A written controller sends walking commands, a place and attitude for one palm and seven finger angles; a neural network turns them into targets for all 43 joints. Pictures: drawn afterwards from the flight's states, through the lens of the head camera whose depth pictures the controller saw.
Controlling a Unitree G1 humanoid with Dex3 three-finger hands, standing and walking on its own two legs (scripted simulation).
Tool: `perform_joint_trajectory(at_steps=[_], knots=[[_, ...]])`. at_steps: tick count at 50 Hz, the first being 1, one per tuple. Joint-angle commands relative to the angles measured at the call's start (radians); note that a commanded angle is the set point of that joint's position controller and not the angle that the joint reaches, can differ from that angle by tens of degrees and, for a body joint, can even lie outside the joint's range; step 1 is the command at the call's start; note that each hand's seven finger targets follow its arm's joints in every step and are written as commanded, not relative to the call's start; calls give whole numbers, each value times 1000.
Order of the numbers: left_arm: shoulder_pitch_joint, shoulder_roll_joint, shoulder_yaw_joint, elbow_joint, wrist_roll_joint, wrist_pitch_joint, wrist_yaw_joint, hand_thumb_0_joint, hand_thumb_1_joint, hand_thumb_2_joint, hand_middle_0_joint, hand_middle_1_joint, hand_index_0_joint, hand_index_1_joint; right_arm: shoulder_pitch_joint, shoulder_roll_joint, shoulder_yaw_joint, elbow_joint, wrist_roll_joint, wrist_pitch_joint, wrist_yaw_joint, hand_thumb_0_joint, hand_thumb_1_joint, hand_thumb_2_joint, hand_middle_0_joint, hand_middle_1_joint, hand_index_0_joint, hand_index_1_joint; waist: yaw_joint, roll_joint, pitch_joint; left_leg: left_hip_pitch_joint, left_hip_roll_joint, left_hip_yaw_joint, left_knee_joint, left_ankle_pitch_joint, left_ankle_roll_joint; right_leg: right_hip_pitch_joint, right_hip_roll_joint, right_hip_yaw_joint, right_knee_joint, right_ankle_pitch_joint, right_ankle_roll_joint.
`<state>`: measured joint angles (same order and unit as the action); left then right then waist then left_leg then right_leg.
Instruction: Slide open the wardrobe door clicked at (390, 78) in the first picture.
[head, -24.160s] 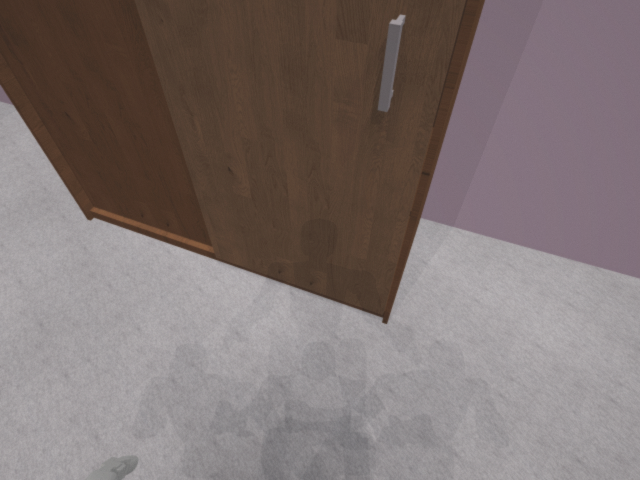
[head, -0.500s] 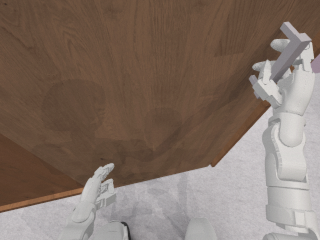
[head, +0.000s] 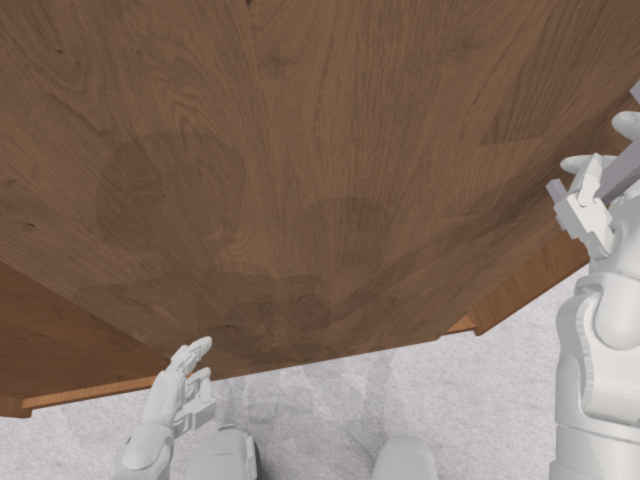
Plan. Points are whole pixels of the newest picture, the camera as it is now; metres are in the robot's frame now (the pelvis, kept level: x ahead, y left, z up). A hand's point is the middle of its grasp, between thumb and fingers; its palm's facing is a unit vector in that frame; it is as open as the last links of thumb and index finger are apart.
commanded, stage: step sideways, sliding the door along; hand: right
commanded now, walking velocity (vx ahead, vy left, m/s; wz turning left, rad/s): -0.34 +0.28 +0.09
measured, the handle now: (604, 163) +0.36 -0.30 +0.17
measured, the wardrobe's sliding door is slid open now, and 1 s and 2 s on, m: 0.14 0.48 0.48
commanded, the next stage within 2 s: stop walking and hold the door there in 1.36 s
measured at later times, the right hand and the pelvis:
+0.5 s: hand (385, 234) +0.30 -0.08 +0.16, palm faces +0.37 +0.93 +0.06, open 6.3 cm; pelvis -0.03 +0.12 +0.01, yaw +3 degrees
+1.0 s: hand (200, 265) +0.29 +0.07 +0.16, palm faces +0.27 +0.96 +0.02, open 5.9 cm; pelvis -0.08 +0.25 +0.02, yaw +5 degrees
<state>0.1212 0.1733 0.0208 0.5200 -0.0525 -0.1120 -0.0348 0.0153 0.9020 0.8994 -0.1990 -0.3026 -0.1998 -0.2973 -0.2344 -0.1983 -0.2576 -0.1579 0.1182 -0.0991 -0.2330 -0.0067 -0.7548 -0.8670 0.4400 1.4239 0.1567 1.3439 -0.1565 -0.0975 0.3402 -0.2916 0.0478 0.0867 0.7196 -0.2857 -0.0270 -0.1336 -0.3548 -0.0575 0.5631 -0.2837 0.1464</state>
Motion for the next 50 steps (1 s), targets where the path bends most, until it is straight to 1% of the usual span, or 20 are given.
perform_joint_trajectory(at_steps=[1, 2, 3, 4, 6, 8, 9, 10, 12, 17, 24, 28, 30, 31, 34, 36, 37, 39, 44, 50], knots=[[-65, 92, 37, -106, -20, -42, 8, 0, 900, 900, -200, -300, -200, -300, -324, -135, 218, -358, -91, -160, 119, 0, -900, -900, 450, 1400, 450, 1400, 187, 91, -522, 316, 81, -53, -367, 725, 24, 50, 135, -44, 343, 301, -133], [-87, 83, 27, -99, -5, -47, 14, 0, 900, 900, -200, -300, -200, -300, -298, -191, 188, -351, -101, -164, 106, 0, -900, -900, 450, 1400, 450, 1400, 187, 167, -505, 347, 220, -172, -300, 1083, 86, -134, 213, -64, 423, -142, -107], [-70, 104, 57, -87, -14, -42, 27, 0, 900, 900, -200, -300, -200, -300, -228, -186, 150, -330, -67, -148, 100, 0, -900, -900, 450, 1400, 450, 1400, 149, 440, -571, 335, 283, -335, -241, 1219, 179, -211, 298, 42, 577, -387, -93], [-79, 111, 63, -80, -12, -35, 34, 0, 900, 900, -200, -300, -200, -300, -222, -166, 162, -386, -57, -145, 99, 0, -900, -900, 450, 1400, 450, 1400, 144, 506, -592, 329, 306, -344, -211, 1152, 215, -213, 285, 120, 621, -408, -110], [-111, 84, 23, -56, -8, -25, 38, 0, 900, 900, -200, -300, -200, -300, -236, -88, 200, -488, -45, -159, 84, 0, -900, -900, 450, 1400, 450, 1400, 181, 339, -585, 374, 269, -245, -129, 1069, 210, -214, 268, 112, 301, -341, -118], [-97, 102, 41, -41, -12, 5, 46, 0, 900, 900, -200, -300, -200, -300, -226, -72, 233, -501, -37, -161, 81, 0, -900, -900, 450, 1400, 450, 1400, 216, 218, -613, 227, 171, -87, 57, 777, 101, 84, 197, 44, -179, 220, -142], [-127, 159, 80, -89, 2, 10, 45, 0, 900, 900, -200, -300, -200, -300, -221, -50, 256, -538, -31, -154, 90, 0, -900, -900, 450, 1400, 450, 1400, 180, -31, -639, -43, 36, -37, 229, 212, 18, 294, -65, 301, -201, 756, -264], [-131, 178, 90, -102, 14, 11, 28, 0, 900, 900, -200, -300, -200, -300, -229, 9, 300, -505, -41, -151, 107, 0, -900, -900, 450, 1400, 450, 1400, 177, -110, -680, -140, -17, -100, 481, -295, 0, 314, -232, 413, -195, 994, -379], [-133, 171, 91, -105, 36, 0, 13, 0, 900, 900, -200, -300, -200, -300, -342, 15, 307, -559, -51, -148, 107, 0, -900, -900, 450, 1400, 450, 1400, 209, -173, -611, -240, -21, -185, 784, -287, 7, 203, -234, 449, -194, 724, -434], [-86, 169, 74, -109, 14, 15, 26, 0, 900, 900, -200, -300, -200, -300, -307, 61, 388, -485, -59, -96, 96, 0, -900, -900, 450, 1400, 450, 1400, 185, -177, -546, -448, -5, -122, 806, -265, -11, 348, -129, 159, -99, 686, -341], [-75, 142, 53, -124, 10, -16, 15, 0, 900, 900, -200, -300, -200, -300, -337, 71, 390, -337, -76, -106, 122, 0, -900, -900, 450, 1400, 450, 1400, 208, -314, -495, -14, -41, 53, 96, -132, -8, 152, -48, 19, -44, 631, -232], [-82, 87, 32, -89, -17, -26, 22, 0, 900, 900, -200, -300, -200, -300, -375, 2, 361, -291, -100, -129, 137, 0, -900, -900, 450, 1400, 450, 1400, 193, -42, -496, 202, 22, 6, -403, 343, -9, 31, 130, 10, 239, 236, -156], [-91, 89, 50, -77, -4, -8, 34, 0, 900, 900, -200, -300, -200, -300, -362, -110, 277, -297, -96, -116, 123, 0, -900, -900, 450, 1400, 450, 1400, 165, 474, -531, 246, 273, -368, -345, 752, 171, -268, 318, 36, 611, -340, -109], [-132, 120, 62, -63, 8, -5, 49, 0, 900, 900, -200, -300, -200, -300, -372, -85, 293, -322, -80, -106, 121, 0, -900, -900, 450, 1400, 450, 1400, 149, 617, -528, 186, 286, -420, -345, 697, 219, -265, 314, 129, 762, -352, -125], [-121, 87, 21, -33, 8, 35, 37, 0, 900, 900, -200, -300, -200, -300, -361, 84, 407, -384, -59, -117, 117, 0, -900, -900, 450, 1400, 450, 1400, 208, 350, -566, 287, 207, -163, -113, 677, 208, -212, 284, 98, 246, -242, -146], [-124, 135, 59, -38, 17, 61, 49, 0, 900, 900, -200, -300, -200, -300, -343, -13, 320, -344, -64, -127, 110, 0, -900, -900, 450, 1400, 450, 1400, 196, 155, -603, 76, 90, -60, 158, 417, 102, 134, 198, 86, -220, 297, -175], [-147, 181, 78, -69, 23, 67, 47, 0, 900, 900, -200, -300, -200, -300, -298, -17, 325, -324, -55, -125, 119, 0, -900, -900, 450, 1400, 450, 1400, 165, -136, -587, -215, -15, -24, 383, -111, 34, 319, -102, 413, -268, 686, -273], [-175, 152, 57, -80, 40, 77, 30, 0, 900, 900, -200, -300, -200, -300, -428, 8, 345, -413, -49, -132, 137, 0, -900, -900, 450, 1400, 450, 1400, 199, -150, -623, -277, -23, -172, 777, -222, 12, 179, -205, 611, -284, 473, -404], [-94, 143, 35, -51, 26, 109, 47, 0, 900, 900, -200, -300, -200, -300, -398, 17, 352, -288, -66, -80, 133, 0, -900, -900, 450, 1400, 450, 1400, 166, -138, -582, -561, -11, -142, 921, -191, 18, 340, -121, 266, -151, 507, -379], [-81, 139, 31, -105, 14, 65, 63, 0, 900, 900, -200, -300, -200, -300, -475, 118, 421, -189, -49, -52, 145, 0, -900, -900, 450, 1400, 450, 1400, 178, -274, -529, -207, 22, 8, 418, -154, 16, 135, -61, 76, -212, 309, -299]])
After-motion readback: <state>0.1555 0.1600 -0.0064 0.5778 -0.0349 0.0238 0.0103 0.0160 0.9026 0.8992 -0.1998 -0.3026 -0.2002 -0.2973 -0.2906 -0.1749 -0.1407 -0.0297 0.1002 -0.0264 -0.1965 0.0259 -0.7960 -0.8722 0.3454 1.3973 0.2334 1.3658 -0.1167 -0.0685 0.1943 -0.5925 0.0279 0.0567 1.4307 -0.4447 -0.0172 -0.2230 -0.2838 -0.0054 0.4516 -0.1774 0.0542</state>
